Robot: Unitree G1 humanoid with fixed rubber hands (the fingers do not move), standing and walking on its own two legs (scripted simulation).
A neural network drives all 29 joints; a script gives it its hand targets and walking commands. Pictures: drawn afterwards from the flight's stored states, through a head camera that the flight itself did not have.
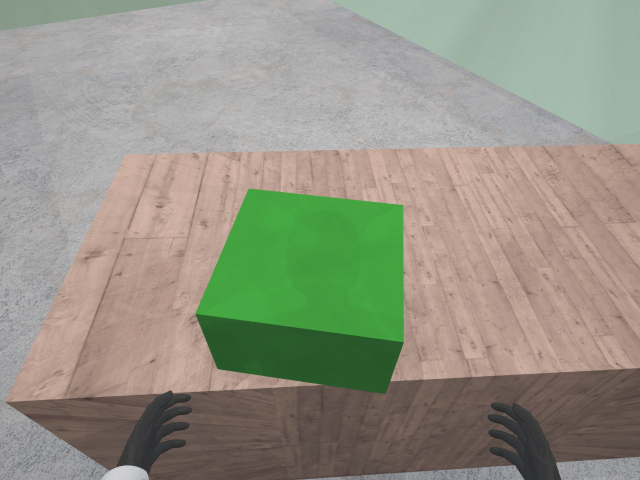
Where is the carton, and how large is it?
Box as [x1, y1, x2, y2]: [195, 189, 403, 393]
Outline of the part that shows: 248,189 195,313 217,368 385,393 403,342 402,205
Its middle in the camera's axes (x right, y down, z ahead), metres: -0.01 +0.08 +0.65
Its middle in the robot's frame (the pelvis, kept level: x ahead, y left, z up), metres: +0.43 +0.03 -0.06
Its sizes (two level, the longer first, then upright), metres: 0.275 0.264 0.167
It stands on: a pedestal, 0.64 m high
